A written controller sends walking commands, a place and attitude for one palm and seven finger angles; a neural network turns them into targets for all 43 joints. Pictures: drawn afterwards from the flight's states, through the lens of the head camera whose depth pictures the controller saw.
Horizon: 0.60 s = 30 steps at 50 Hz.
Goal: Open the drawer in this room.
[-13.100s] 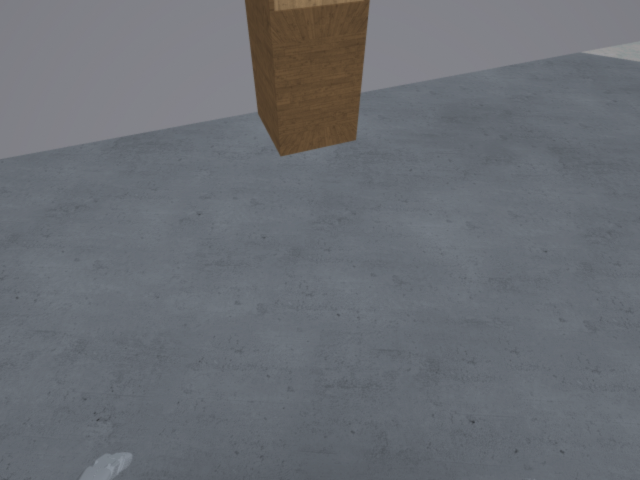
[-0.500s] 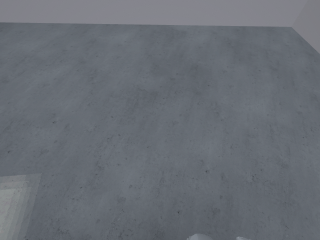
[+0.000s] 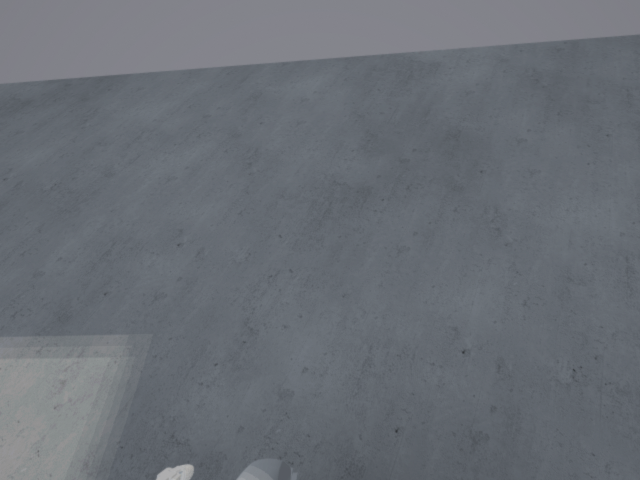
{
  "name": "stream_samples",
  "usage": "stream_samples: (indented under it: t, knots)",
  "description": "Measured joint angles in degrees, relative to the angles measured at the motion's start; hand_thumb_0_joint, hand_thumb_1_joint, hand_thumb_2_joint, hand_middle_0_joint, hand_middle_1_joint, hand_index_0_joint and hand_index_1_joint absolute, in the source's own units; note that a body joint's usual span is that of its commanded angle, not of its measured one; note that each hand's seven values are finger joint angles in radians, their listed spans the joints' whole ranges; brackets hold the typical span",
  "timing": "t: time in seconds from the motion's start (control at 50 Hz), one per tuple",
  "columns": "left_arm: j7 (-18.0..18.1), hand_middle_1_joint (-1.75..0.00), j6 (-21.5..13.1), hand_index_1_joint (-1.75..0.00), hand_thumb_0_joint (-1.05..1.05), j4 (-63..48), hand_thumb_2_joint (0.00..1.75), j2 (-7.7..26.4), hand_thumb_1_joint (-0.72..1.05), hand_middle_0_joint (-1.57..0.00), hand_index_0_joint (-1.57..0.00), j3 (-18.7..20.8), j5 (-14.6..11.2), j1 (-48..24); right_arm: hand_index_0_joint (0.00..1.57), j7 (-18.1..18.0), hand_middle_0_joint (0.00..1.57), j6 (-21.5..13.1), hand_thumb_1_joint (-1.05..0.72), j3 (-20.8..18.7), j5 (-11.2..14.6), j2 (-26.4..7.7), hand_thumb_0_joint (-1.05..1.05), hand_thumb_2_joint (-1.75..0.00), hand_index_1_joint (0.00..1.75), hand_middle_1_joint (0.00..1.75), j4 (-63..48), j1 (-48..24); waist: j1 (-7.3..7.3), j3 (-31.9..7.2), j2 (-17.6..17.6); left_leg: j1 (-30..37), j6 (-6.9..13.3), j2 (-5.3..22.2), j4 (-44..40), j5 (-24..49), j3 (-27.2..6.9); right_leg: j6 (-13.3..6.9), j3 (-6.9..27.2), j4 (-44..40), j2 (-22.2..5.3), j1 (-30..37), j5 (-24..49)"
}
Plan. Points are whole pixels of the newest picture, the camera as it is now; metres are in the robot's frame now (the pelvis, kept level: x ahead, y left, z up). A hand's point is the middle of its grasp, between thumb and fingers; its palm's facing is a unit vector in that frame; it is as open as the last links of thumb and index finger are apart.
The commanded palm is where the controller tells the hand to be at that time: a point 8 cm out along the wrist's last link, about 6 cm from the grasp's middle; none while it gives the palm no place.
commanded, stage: turn or walk to find it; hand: left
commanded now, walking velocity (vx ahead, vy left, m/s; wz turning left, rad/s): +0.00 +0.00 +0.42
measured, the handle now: out of the picture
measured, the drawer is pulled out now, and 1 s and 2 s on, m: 0.00 0.00 0.00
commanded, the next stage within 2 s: none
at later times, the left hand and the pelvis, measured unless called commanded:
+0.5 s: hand out of the picture -0.04 +0.27 -0.18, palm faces +0.27 -0.94 -0.22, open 7.4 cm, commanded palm none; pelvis -0.02 +0.06 +0.00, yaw +12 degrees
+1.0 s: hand out of the picture +0.00 +0.21 -0.14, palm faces +0.38 -0.88 -0.29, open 7.3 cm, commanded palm none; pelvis -0.03 -0.01 +0.00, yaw +24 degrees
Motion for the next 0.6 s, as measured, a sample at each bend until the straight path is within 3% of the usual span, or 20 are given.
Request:
stream_samples:
  t: [0.14,0.26,0.32,0.36,0.42,0.5,0.6]
  knots:
    - [0.0,-0.30,-0.2,-0.30,0.00,1.5,0.90,0.3,0.91,-0.20,-0.20,0.3,0.5,3.4,0.20,0.0,0.20,0.5,-0.91,0.4,0.1,0.1,0.01,-0.90,0.30,0.30,0.3,-2.7,1.83,0.7,-1.6,2.5,-1.1,2.4,-6.7,-1.4,1.2,0.1,-3.4,-0.2,-1.3,0.7,-0.1]
    - [-0.2,-0.30,0.4,-0.30,0.00,3.1,0.90,2.4,0.91,-0.20,-0.20,1.2,1.0,5.4,0.19,0.0,0.20,-0.4,-0.91,1.4,0.6,1.0,0.01,-0.90,0.30,0.30,-1.1,-6.7,4.04,1.6,-3.6,7.9,-0.1,2.1,-21.0,-3.6,5.0,1.4,-6.1,2.6,-2.9,-0.5,-1.3]
    - [-0.2,-0.30,0.9,-0.30,0.00,3.9,0.90,3.9,0.91,-0.20,-0.20,1.8,0.7,6.4,0.19,0.1,0.20,-1.6,-0.91,2.0,0.7,1.4,0.01,-0.90,0.30,0.30,-2.5,-8.1,4.53,1.2,-4.4,12.4,0.9,1.7,-32.3,3.3,6.8,2.8,-7.8,6.3,-3.9,-1.9,-3.0]
    - [-0.1,-0.30,2.0,-0.30,0.00,4.5,0.90,5.3,0.91,-0.20,-0.20,2.3,0.3,6.3,0.20,0.1,0.20,-2.5,-0.91,2.2,0.5,2.3,0.01,-0.90,0.30,0.30,-3.1,-9.0,5.03,1.6,-6.4,12.5,3.7,0.3,-32.5,3.9,7.3,4.1,-5.0,12.9,-5.1,-4.6,-8.1]
    - [0.2,-0.30,3.7,-0.30,0.01,5.1,0.90,6.1,0.91,-0.20,-0.20,2.6,0.2,5.8,0.20,-0.3,0.20,-3.1,-0.91,2.9,0.2,3.1,0.01,-0.90,0.30,0.30,-3.9,-9.1,5.15,1.1,-6.3,13.1,6.2,0.4,-33.3,2.9,6.5,5.1,1.1,25.7,-2.9,-9.7,-14.0]
    - [-0.5,-0.30,3.5,-0.30,0.01,4.5,0.90,6.2,0.91,-0.20,-0.20,2.7,0.3,3.8,0.20,-1.0,0.20,-3.3,-0.90,3.5,0.2,3.7,0.01,-0.90,0.30,0.30,-4.0,-8.2,4.49,0.7,-5.1,14.7,6.7,0.0,-38.5,6.3,4.2,6.1,5.4,34.0,-1.8,-13.9,-8.8]
    - [-0.6,-0.30,2.8,-0.30,0.01,2.8,0.90,6.1,0.91,-0.20,-0.20,2.7,0.2,1.3,0.20,-0.9,0.20,-3.5,-0.90,3.7,0.4,4.6,0.01,-0.90,0.30,0.30,-3.5,-6.0,3.86,0.2,-4.8,15.7,7.0,-1.1,-42.6,9.3,2.4,7.5,7.9,34.9,-1.8,-15.5,-4.6]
